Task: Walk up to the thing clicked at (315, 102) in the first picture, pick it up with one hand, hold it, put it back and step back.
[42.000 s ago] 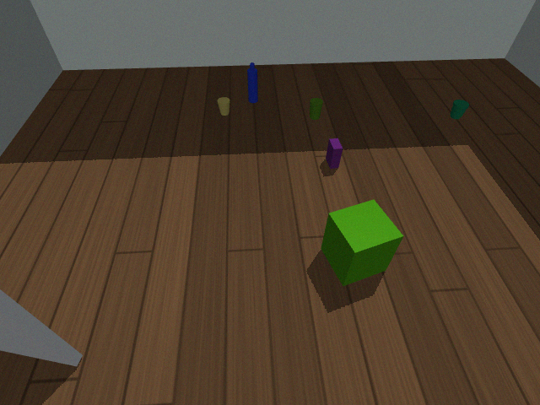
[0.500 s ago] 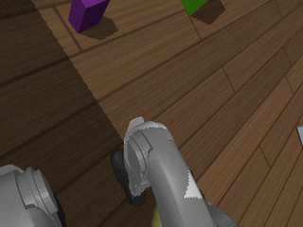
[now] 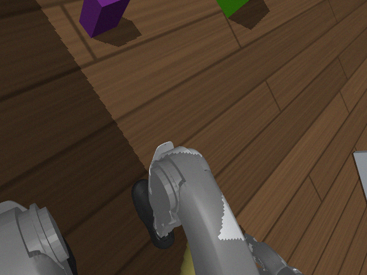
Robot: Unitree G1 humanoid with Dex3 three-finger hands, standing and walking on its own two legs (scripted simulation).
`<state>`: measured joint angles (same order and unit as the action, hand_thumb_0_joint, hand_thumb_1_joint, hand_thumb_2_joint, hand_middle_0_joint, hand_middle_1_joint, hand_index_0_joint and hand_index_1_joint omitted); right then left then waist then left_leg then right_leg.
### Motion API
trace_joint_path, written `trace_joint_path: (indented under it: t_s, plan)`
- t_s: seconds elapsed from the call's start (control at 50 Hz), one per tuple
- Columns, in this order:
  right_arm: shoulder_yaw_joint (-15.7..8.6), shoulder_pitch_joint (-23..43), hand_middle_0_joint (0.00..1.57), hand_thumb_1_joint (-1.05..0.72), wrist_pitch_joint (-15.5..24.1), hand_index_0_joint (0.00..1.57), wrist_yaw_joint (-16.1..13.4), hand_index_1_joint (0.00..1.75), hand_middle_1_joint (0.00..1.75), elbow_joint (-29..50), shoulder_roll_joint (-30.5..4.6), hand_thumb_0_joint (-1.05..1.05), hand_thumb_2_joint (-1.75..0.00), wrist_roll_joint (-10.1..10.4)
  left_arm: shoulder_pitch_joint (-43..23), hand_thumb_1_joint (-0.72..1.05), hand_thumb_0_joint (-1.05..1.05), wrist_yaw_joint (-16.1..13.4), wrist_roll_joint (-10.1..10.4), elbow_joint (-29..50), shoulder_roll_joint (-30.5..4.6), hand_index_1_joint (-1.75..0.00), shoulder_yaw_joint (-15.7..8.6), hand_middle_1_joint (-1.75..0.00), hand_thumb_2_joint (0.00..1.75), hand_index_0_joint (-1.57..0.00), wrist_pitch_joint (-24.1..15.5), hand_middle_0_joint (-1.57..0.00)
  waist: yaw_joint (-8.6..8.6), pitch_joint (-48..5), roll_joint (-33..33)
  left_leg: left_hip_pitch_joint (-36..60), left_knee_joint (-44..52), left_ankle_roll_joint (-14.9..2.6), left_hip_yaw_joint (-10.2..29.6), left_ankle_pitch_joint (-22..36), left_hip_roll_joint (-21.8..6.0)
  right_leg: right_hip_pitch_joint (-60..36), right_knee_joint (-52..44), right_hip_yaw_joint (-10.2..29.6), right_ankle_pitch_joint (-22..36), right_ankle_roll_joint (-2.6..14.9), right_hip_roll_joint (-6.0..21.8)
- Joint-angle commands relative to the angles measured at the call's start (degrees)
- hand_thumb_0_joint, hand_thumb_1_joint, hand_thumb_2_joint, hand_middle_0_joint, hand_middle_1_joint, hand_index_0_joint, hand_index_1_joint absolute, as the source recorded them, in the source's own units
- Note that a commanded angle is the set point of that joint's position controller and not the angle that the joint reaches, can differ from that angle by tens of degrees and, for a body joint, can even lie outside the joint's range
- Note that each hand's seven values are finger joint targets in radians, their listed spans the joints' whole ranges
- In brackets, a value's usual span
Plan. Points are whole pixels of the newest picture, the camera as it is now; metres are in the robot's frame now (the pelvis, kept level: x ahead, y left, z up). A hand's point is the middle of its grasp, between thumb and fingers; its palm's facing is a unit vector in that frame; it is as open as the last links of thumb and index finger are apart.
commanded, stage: close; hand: left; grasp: from above
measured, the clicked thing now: out of the picture +0.51 +0.37 -0.26
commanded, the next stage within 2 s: settle in 1.54 s
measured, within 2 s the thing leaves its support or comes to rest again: neither
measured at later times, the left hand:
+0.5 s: hand out of the picture +0.48 +0.38 -0.21, palm faces -0.43 -0.12 -0.89, open 13.0 cm
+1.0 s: hand out of the picture +0.49 +0.38 -0.21, palm faces -0.42 -0.13 -0.90, open 11.8 cm
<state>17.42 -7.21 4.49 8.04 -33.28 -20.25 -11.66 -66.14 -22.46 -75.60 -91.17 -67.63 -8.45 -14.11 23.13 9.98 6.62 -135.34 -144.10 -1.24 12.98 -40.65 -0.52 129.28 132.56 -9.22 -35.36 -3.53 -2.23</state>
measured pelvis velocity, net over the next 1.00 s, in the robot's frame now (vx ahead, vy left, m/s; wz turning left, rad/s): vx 0.00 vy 0.00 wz -0.01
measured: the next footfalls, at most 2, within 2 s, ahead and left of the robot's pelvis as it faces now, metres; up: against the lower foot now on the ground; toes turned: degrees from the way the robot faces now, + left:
none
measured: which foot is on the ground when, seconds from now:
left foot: down 0.00-1.00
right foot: down 0.00-1.00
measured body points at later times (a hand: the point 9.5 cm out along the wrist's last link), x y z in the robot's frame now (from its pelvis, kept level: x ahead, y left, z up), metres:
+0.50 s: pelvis +0.00 +0.00 +0.00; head +0.29 +0.13 +0.32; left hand +0.50 +0.38 -0.16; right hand +0.05 -0.26 -0.06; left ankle +0.06 +0.12 -0.28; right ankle +0.13 -0.12 -0.28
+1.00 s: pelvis +0.00 +0.00 +0.00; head +0.29 +0.13 +0.32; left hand +0.51 +0.38 -0.16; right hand +0.05 -0.26 -0.05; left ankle +0.06 +0.12 -0.28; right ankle +0.13 -0.12 -0.28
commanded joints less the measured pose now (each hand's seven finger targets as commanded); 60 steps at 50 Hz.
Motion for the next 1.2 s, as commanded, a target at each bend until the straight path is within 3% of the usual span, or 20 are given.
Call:
trace_joint_path:
  t_s: [0.0,0.06,0.1,0.16,0.2,0.26,0.3,0.36,0.44,0.5,0.64,0.7,0.72,0.8,0.82,0.92,0.96,1.02,1.1,1.18]
  plan:
    - [-5.99,-11.32,0.20,-0.90,-1.08,0.20,-0.90,0.30,0.30,-0.45,-19.59,0.00,-0.90,0.30,-11.71,-0.43,0.00,-0.62,1.75,6.18,-13.85,-1.11,-0.06,-1.13,1.01,-0.11,-0.22,-0.08,2.24,-37.27,-30.53,30.42,14.83,0.91,-3.58,14.48,-2.13,-19.73,-10.74,-5.46,11.73,5.18,-1.36]
    - [-5.01,-11.85,0.20,-0.90,-1.58,0.20,-0.87,0.30,0.30,-0.99,-18.17,0.00,-0.90,0.10,-10.98,-0.42,0.00,-0.40,1.34,6.02,-14.67,-1.08,-0.26,-1.11,0.95,-0.11,-0.85,-0.09,1.62,-38.76,-30.84,31.36,14.93,0.77,-3.50,15.86,-2.30,-21.47,-10.54,-5.29,12.61,4.93,-1.62]
    - [-4.75,-12.01,0.20,-0.90,-1.75,0.20,-0.85,0.30,0.30,-1.16,-18.30,0.00,-0.90,0.08,-11.45,-0.40,0.00,-0.30,1.72,5.67,-13.77,-1.10,0.26,-1.13,0.95,-0.12,-1.13,-0.09,2.47,-37.25,-31.82,32.36,14.82,1.06,-3.03,17.60,-2.49,-19.86,-10.31,-5.47,13.41,4.96,-1.37]
    - [-3.80,-11.51,0.20,-0.90,-2.13,0.20,-1.02,0.30,0.30,-0.88,-18.05,0.00,-0.90,-0.04,-12.31,-0.39,0.00,-0.92,1.45,5.77,-15.05,-1.10,0.01,-1.13,0.95,-0.13,-1.88,-0.10,2.40,-36.90,-31.46,32.02,15.30,1.12,-2.39,16.32,-2.58,-19.59,-10.23,-5.96,12.40,5.02,-1.50]
    - [-4.34,-11.44,0.20,-0.90,-2.04,0.20,-1.14,0.30,0.30,-0.73,-18.70,0.00,-0.90,-0.05,-12.01,-0.40,0.00,-0.72,1.19,4.62,-13.78,-1.10,1.06,-1.13,0.95,-0.13,-1.85,-0.09,3.00,-35.03,-31.68,31.52,15.30,1.04,-2.64,14.94,-2.44,-18.32,-10.31,-5.65,11.48,5.09,-1.49]
    - [-3.21,-10.92,0.20,-0.90,-1.95,0.20,-1.20,0.30,0.30,-0.51,-17.71,0.00,-0.90,-0.12,-12.62,-0.37,0.00,-1.22,1.26,5.35,-15.25,-1.09,0.87,-1.12,0.96,-0.15,-2.13,-0.12,2.36,-36.63,-30.27,30.57,14.79,0.56,-3.15,14.19,-2.41,-20.61,-10.65,-5.44,11.58,4.79,-1.75]
    - [-3.59,-10.95,0.20,-0.90,-2.09,0.20,-1.37,0.30,0.30,-0.99,-18.06,0.00,-0.90,-0.24,-13.94,-0.35,0.00,-1.60,1.23,6.76,-15.85,-1.10,0.79,-1.13,0.97,-0.16,-2.20,-0.13,2.37,-38.54,-32.69,31.71,15.00,0.67,-3.30,15.40,-2.58,-21.59,-10.45,-5.43,12.66,4.62,-1.82]
    - [-3.19,-11.15,0.20,-0.89,-1.98,0.20,-1.41,0.30,0.30,-0.66,-17.71,0.00,-0.90,-0.12,-12.89,-0.37,0.00,-1.85,1.18,5.40,-16.24,-1.07,0.57,-1.10,0.93,-0.15,-1.89,-0.12,2.31,-36.95,-30.13,28.97,15.02,0.34,-3.48,13.94,-2.36,-22.18,-10.67,-5.42,11.95,4.60,-1.99]
    - [-3.74,-11.33,0.20,-0.90,-1.82,0.20,-1.69,0.30,0.30,-0.91,-18.18,0.00,-0.90,-0.20,-14.21,-0.35,0.00,-1.78,1.09,7.73,-16.37,-1.07,0.50,-1.09,0.95,-0.17,-1.44,-0.14,2.23,-39.25,-33.33,33.82,14.93,0.84,-2.96,16.76,-2.78,-20.42,-10.34,-5.32,13.10,4.72,-1.73]
    - [-3.79,-11.42,0.20,-0.90,-1.71,0.20,-1.63,0.30,0.30,-1.13,-18.16,0.00,-0.90,-0.14,-12.98,-0.33,0.00,-1.54,1.84,6.02,-15.00,-1.08,0.62,-1.10,0.96,-0.18,-1.02,-0.15,2.83,-37.28,-32.07,32.24,14.75,0.81,-3.05,16.93,-2.70,-20.05,-10.59,-5.49,13.28,4.72,-1.74]
    - [-3.07,-10.72,0.20,-0.89,-2.29,0.20,-1.72,0.30,0.30,-0.43,-18.23,0.00,-0.90,-0.12,-11.91,-0.27,0.00,-0.96,1.90,5.77,-16.76,-1.04,-0.54,-1.08,0.91,-0.22,-0.72,-0.19,2.37,-36.26,-31.04,30.85,14.69,1.00,-2.71,16.11,-2.67,-19.82,-10.74,-5.72,12.22,5.07,-1.49]
    - [-3.79,-10.86,0.20,-0.89,-2.47,0.20,-1.97,0.30,0.30,-0.05,-19.33,0.00,-0.90,-0.25,-12.67,-0.25,0.00,-0.66,1.38,6.87,-17.22,-1.05,0.01,-1.09,0.92,-0.24,-0.95,-0.20,2.43,-37.06,-31.54,30.99,14.97,0.77,-3.10,15.40,-2.55,-21.21,-10.82,-5.57,12.15,4.95,-1.60]
    - [-3.68,-10.30,0.20,-0.89,-2.51,0.20,-1.94,0.30,0.30,-0.19,-18.67,0.00,-0.90,-0.14,-12.54,-0.24,0.00,-0.68,1.47,6.50,-17.67,-1.05,-0.26,-1.08,0.91,-0.25,-0.92,-0.21,1.42,-37.70,-32.60,31.57,15.46,0.96,-2.82,14.91,-2.69,-20.63,-10.35,-5.56,11.45,5.04,-1.66]
    - [-3.20,-10.67,0.20,-0.89,-2.60,0.20,-1.86,0.30,0.30,-0.38,-18.28,0.00,-0.90,-0.07,-11.76,-0.22,0.00,-0.30,1.99,5.92,-14.95,-1.04,1.33,-1.07,0.91,-0.26,-1.05,-0.22,2.80,-35.92,-31.59,30.97,15.01,0.74,-2.91,15.66,-2.66,-20.41,-10.74,-5.63,12.26,4.76,-1.76]
    - [-3.00,-11.05,0.20,-0.89,-2.65,0.20,-1.86,0.30,0.30,-0.49,-18.18,0.00,-0.90,-0.17,-12.62,-0.21,0.00,-0.33,1.79,6.95,-15.95,-1.03,0.81,-1.07,0.90,-0.26,-1.10,-0.23,2.64,-37.65,-31.59,32.23,14.81,0.79,-2.76,17.10,-2.77,-21.01,-10.63,-5.50,13.33,4.71,-1.68]
    - [-2.06,-10.45,0.20,-0.89,-2.97,0.20,-1.97,0.30,0.30,-0.28,-18.23,0.00,-0.90,-0.46,-11.54,-0.14,0.00,-0.35,1.80,4.57,-15.39,-1.04,1.46,-1.08,0.89,-0.31,-1.38,-0.27,3.24,-34.79,-30.95,31.05,14.75,0.89,-2.28,16.74,-2.75,-19.63,-10.80,-5.95,12.56,4.82,-1.63]
    - [-1.97,-9.60,0.20,-0.89,-2.96,0.20,-2.14,0.30,0.30,0.13,-18.35,0.00,-0.90,-0.26,-10.61,-0.13,0.00,-0.26,1.89,3.83,-16.35,-1.03,1.50,-1.07,0.88,-0.32,-1.33,-0.28,2.26,-34.58,-30.39,30.34,14.67,0.71,-2.59,15.19,-2.66,-20.20,-10.88,-5.74,11.59,4.88,-1.80]
    - [-1.90,-9.51,0.20,-0.89,-3.01,0.20,-2.22,0.30,0.30,0.57,-18.31,0.00,-0.90,-0.35,-10.77,-0.10,0.00,0.00,1.85,3.75,-16.76,-1.02,1.33,-1.06,0.88,-0.35,-1.15,-0.31,2.31,-33.93,-29.77,28.51,15.16,0.57,-2.79,12.60,-2.57,-20.40,-10.98,-5.59,9.96,4.90,-1.76]
    - [-2.66,-9.79,0.20,-0.89,-3.22,0.20,-2.58,0.30,0.30,0.57,-19.14,0.00,-0.90,-0.38,-13.84,-0.06,0.00,-0.52,1.73,8.29,-18.05,-1.02,0.92,-1.06,0.90,-0.38,-1.68,-0.34,2.15,-36.95,-32.48,32.22,15.61,0.90,-2.06,13.81,-2.87,-19.61,-10.56,-5.93,10.84,4.90,-1.80]
    - [-1.54,-9.84,0.20,-0.89,-3.11,0.20,-2.45,0.30,0.30,0.26,-17.68,0.00,-0.90,-0.29,-11.82,-0.06,0.00,-0.82,1.95,4.53,-16.41,-1.00,1.73,-1.03,0.90,-0.38,-1.47,-0.35,2.69,-36.20,-28.28,27.86,14.64,0.15,-2.83,13.95,-2.57,-22.89,-11.15,-5.85,11.90,4.39,-2.14]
